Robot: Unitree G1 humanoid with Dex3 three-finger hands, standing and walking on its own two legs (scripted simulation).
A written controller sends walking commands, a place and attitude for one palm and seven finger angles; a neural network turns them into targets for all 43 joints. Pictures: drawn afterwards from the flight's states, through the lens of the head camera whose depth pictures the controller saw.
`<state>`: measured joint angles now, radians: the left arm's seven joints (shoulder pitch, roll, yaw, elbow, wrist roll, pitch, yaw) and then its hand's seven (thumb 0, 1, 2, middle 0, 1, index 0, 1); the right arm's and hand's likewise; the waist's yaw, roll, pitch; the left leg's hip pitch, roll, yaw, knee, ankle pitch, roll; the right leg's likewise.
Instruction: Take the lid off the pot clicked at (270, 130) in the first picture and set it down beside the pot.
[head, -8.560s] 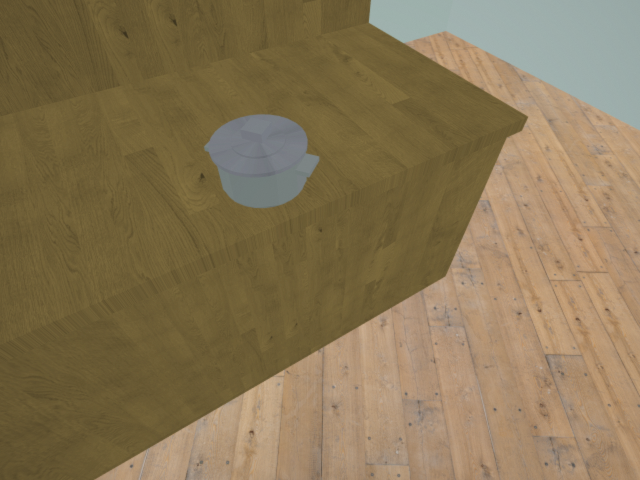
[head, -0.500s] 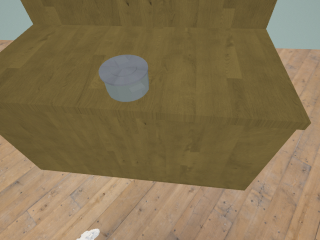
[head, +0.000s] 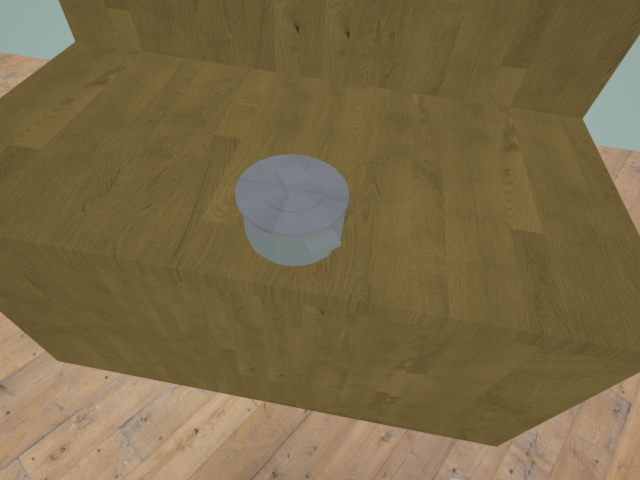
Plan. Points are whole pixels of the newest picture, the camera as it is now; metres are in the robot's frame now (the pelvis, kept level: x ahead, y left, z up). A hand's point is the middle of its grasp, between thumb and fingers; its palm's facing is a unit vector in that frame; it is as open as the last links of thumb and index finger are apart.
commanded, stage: come to a stop and stand still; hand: left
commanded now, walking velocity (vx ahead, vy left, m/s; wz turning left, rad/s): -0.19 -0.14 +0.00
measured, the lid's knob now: (293, 178) +0.52 +0.10 +0.07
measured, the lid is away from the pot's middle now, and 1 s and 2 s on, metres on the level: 0.00 0.00 0.00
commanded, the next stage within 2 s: look again from close up in 1.28 s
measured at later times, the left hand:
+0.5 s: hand out of the picture +0.05 +0.13 -0.17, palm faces -0.03 -0.97 -0.23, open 7.3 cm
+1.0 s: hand out of the picture +0.00 +0.10 -0.18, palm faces +0.05 -0.99 -0.16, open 7.4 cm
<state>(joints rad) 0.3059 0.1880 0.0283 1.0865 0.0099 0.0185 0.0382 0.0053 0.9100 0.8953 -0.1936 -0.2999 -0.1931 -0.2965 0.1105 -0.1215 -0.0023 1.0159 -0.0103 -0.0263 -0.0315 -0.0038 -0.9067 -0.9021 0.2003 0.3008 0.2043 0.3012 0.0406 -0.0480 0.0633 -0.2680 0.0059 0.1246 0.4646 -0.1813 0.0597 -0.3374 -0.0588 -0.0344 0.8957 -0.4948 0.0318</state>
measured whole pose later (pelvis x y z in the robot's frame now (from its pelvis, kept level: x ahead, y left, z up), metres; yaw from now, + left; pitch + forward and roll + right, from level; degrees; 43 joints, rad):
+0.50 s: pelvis +0.00 -0.05 +0.00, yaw -1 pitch -2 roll +0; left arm 0.23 0.17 0.01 1.08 0.01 0.01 0.04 0.01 0.92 0.89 -0.20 -0.30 -0.20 -0.30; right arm 0.30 -0.17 -0.03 1.14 -0.01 0.02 -0.02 0.00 -0.91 -0.90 0.20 0.30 0.20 0.30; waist -0.04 0.02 0.02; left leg -0.24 0.05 0.06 0.44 -0.17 -0.03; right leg -0.16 -0.01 -0.04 0.48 -0.29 -0.01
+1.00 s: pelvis +0.03 -0.06 +0.00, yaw +0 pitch -1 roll +0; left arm 0.32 0.11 0.00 1.16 0.01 -0.01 0.04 0.00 0.91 0.90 -0.20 -0.30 -0.20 -0.30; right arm 0.27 -0.13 -0.02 1.17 -0.01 0.00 -0.04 0.01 -0.92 -0.90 0.20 0.30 0.20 0.30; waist 0.00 0.00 0.02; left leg -0.21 0.05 0.04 0.43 -0.20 -0.03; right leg -0.10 -0.01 -0.06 0.42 -0.31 -0.01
